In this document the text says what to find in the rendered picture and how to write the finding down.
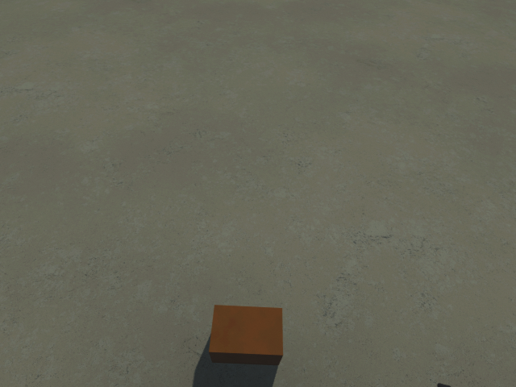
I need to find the carton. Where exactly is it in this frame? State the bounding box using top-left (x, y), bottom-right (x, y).
top-left (209, 305), bottom-right (283, 365)

